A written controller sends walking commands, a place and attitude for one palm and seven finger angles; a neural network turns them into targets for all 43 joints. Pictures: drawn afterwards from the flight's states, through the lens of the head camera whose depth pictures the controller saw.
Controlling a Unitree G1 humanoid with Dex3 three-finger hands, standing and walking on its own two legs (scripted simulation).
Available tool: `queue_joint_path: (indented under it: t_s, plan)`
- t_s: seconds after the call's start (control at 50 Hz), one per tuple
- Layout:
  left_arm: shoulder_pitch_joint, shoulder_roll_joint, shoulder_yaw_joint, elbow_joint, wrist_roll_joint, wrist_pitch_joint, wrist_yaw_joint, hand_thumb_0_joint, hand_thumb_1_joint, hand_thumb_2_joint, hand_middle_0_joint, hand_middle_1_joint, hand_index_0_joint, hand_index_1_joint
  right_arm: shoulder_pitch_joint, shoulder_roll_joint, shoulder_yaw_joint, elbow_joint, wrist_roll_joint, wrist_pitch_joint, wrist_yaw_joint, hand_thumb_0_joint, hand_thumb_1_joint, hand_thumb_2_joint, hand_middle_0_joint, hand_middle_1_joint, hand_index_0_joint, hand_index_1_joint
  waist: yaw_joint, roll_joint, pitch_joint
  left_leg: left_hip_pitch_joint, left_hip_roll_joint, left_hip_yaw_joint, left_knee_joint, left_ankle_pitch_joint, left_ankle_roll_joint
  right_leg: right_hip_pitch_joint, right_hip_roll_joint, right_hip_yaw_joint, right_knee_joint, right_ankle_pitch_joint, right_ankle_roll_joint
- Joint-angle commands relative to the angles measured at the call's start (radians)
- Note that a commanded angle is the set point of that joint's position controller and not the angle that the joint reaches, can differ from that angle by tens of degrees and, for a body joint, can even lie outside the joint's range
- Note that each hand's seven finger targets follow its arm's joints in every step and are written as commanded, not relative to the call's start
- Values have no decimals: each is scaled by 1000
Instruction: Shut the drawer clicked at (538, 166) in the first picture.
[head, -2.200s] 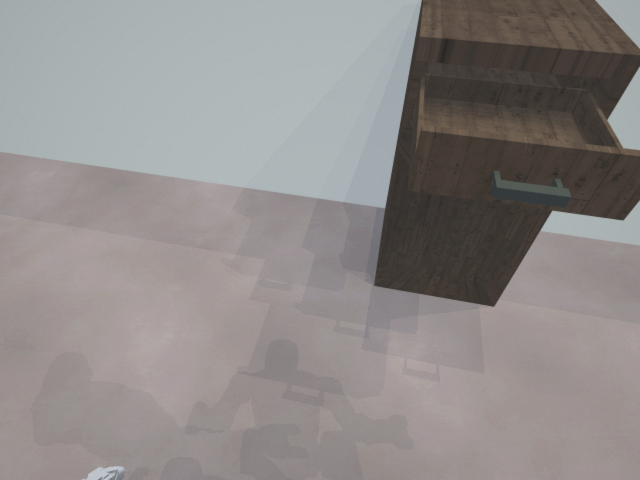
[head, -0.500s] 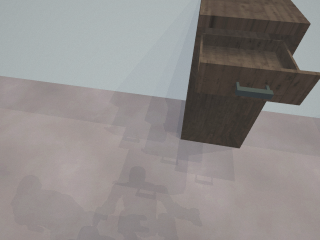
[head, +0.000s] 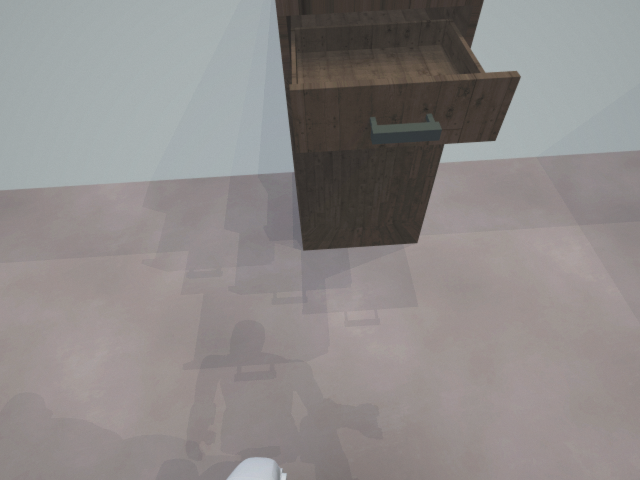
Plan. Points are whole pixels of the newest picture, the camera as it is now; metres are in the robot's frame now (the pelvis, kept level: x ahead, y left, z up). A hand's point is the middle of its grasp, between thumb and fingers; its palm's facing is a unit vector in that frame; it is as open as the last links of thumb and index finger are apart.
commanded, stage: walk to a spot facing it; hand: left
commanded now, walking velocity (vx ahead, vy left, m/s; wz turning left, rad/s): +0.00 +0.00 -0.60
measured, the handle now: (403, 126) +0.70 -0.09 +0.03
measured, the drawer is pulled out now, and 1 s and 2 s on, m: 0.30 0.30 0.30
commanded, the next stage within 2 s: none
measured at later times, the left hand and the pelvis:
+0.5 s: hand out of the picture +0.13 +0.24 -0.16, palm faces -0.26 -0.94 -0.23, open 7.4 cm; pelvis -0.02 +0.05 +0.00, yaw -19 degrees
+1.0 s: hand (245, 461) +0.16 +0.14 -0.16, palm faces -0.56 -0.80 -0.23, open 7.4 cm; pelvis -0.03 +0.03 -0.01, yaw -36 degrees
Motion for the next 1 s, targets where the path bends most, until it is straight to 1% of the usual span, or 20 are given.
queue_joint_path:
  t_s: [0.0,0.12,0.16,0.18,0.2,0.22,0.24,0.28,0.32,0.4,0.48,0.58,0.6,0.62,0.64,0.66,0.72,0.78,0.94,0.98]
  plan:
    - [35,225,62,-72,3,-20,13,0,900,900,-200,-300,-200,-300,-47,-78,-16,-100,7,-31,-13,0,-900,-900,200,300,200,300,18,-128,-104,-50,-8,-12,-95,-23,3,144,-252,357,-161,142,-107]
    - [-19,253,70,-99,7,-6,11,0,900,900,-200,-300,-200,-300,-2,-80,-14,-119,22,-45,-19,0,-900,-900,200,300,200,300,5,-158,-133,114,-53,-14,-370,-51,38,84,-222,434,-143,180,-92]
    - [-68,257,70,-111,3,-1,10,0,900,900,-200,-300,-200,-300,84,-86,-15,-103,25,-53,-25,0,-900,-900,200,300,200,300,-39,-160,-145,263,-62,-5,-547,40,53,2,-192,423,-113,151,-45]
    - [-89,234,64,-121,-1,0,10,0,900,900,-200,-300,-200,-300,132,-103,-17,-93,26,-60,-30,0,-900,-900,200,300,200,300,-66,-122,-145,406,-17,-34,-660,88,68,-119,-138,374,-52,65,-2]
    - [-92,181,56,-143,-8,2,1,0,900,900,-200,-300,-200,-300,155,-178,-28,-100,15,-69,-34,0,-900,-900,200,300,200,300,-81,90,-142,504,168,-240,-792,-12,128,-285,-19,241,103,-121,50]
    - [-81,162,56,-159,-4,-1,-11,0,900,900,-200,-300,-200,-300,106,-247,-38,-130,7,-63,-31,0,-900,-900,200,300,200,300,-52,276,-89,445,398,-429,-853,32,212,-392,46,39,378,-349,107]
    - [-92,207,71,-147,10,1,-15,0,900,900,-200,-300,-200,-300,57,-221,-28,-146,5,-62,-30,0,-900,-900,200,300,200,300,-47,175,-58,299,429,-414,-845,85,252,-351,-31,21,566,-320,129]
    - [-48,197,76,-105,12,10,-30,0,900,900,-200,-300,-200,-300,-32,-138,0,-161,2,-67,-33,0,-900,-900,200,300,200,300,13,123,-33,191,289,-197,-789,228,222,-287,-54,-12,741,-219,139]
    - [-51,166,62,-101,7,18,-38,0,900,900,-200,-300,-200,-300,-15,-134,1,-155,-2,-73,-31,0,-900,-900,200,300,200,300,9,134,-27,242,225,-77,-748,353,211,-309,-70,-44,758,-183,151]
    - [-166,140,43,-133,-2,19,-40,0,900,900,-200,-300,-200,-300,122,-154,-14,-107,-2,-71,-28,0,-900,-900,200,300,200,300,-58,137,-26,384,256,-40,-694,560,236,-315,-110,-101,571,-226,160]
    - [-221,128,32,-143,-2,17,-43,0,900,900,-200,-300,-200,-300,166,-179,-29,-80,-4,-64,-18,0,-900,-900,200,300,200,300,-87,197,-35,379,273,34,-664,623,221,-194,-113,-168,382,-238,146]
    - [-171,138,36,-128,-2,-1,-39,0,900,900,-200,-300,-200,-300,151,-204,-44,-69,-4,-57,-8,0,-900,-900,200,300,200,300,-53,187,-78,337,286,104,-533,589,160,5,-85,-211,114,-139,104]
    - [-116,164,44,-114,0,-12,-34,0,900,900,-200,-300,-200,-300,155,-196,-43,-72,1,-55,-5,0,-900,-900,200,300,200,300,-19,133,-118,267,266,141,-406,533,110,159,-103,-189,-35,-13,86]
    - [-38,275,62,-94,7,-27,-20,0,900,900,-200,-300,-200,-300,183,-142,-29,-87,11,-52,4,0,-900,-900,200,300,200,300,10,-121,-186,37,194,228,-175,254,33,408,-308,45,-105,216,15]
    - [26,354,80,-78,-4,-29,-3,0,900,900,-200,-300,-200,-300,103,-87,-9,-144,6,-45,1,0,-900,-900,200,300,200,300,44,-304,-184,-155,71,167,39,-263,-6,401,-509,305,-100,641,-91]
    - [37,333,81,-75,-11,-20,11,0,900,900,-200,-300,-200,-300,62,-112,-14,-146,9,-32,-14,0,-900,-900,200,300,200,300,59,-246,-190,-140,86,31,103,-245,10,320,-477,265,-103,552,-138]
    - [-146,251,58,-123,-4,-8,16,0,900,900,-200,-300,-200,-300,63,-107,-18,-110,1,-20,-7,0,-900,-900,200,300,200,300,-24,-148,-69,-112,100,27,120,-75,-3,134,-349,154,-130,272,-107]
    - [-156,243,53,-127,-1,-16,12,0,900,900,-200,-300,-200,-300,109,-96,-19,-87,-1,-16,-3,0,-900,-900,200,300,200,300,-44,-139,-84,-48,71,48,51,-19,-14,93,-301,126,-131,262,-87]
    - [-119,263,64,-126,4,-6,8,0,900,900,-200,-300,-200,-300,60,-82,-10,-126,12,-33,-9,0,-900,-900,200,300,200,300,-18,-167,-97,56,8,56,-240,-61,3,83,-284,266,-105,269,-112]
    - [-135,261,65,-125,3,-1,9,0,900,900,-200,-300,-200,-300,99,-79,-11,-125,17,-38,-14,0,-900,-900,200,300,200,300,-40,-168,-104,137,-7,59,-364,-29,13,51,-273,292,-73,288,-90]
